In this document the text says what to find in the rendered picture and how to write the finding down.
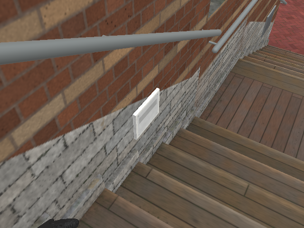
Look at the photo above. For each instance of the robot left hand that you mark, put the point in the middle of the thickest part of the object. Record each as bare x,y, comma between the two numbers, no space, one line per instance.
62,223

